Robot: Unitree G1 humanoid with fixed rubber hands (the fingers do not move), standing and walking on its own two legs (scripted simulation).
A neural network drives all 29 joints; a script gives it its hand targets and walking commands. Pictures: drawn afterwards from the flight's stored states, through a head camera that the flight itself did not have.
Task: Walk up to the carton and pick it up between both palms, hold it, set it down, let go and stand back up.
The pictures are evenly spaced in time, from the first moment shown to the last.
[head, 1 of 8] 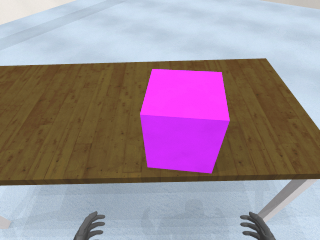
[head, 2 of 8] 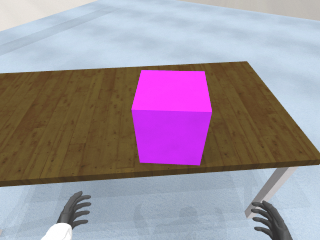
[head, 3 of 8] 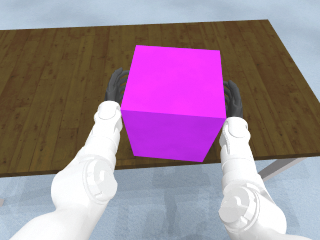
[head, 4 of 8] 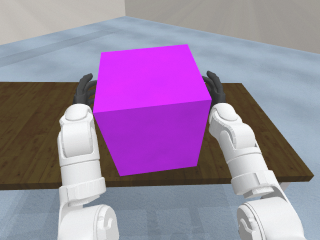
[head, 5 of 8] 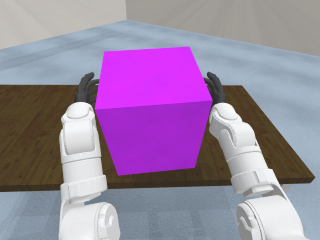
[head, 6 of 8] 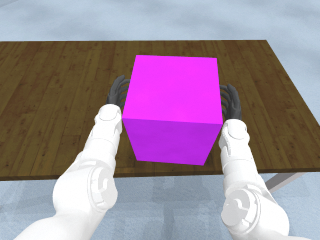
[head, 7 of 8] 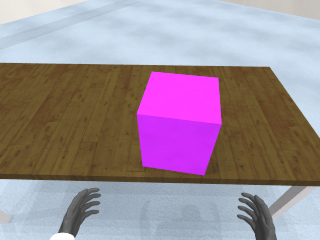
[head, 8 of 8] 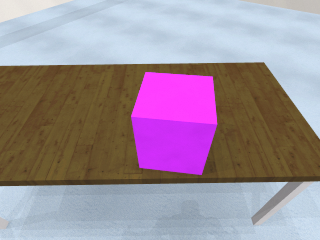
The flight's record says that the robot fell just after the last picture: no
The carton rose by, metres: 0.18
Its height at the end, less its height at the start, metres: +0.00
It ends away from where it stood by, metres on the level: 0.03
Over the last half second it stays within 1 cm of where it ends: yes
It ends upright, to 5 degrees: yes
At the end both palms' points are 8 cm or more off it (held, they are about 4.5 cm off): yes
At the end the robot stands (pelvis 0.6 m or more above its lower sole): yes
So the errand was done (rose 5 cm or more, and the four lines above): yes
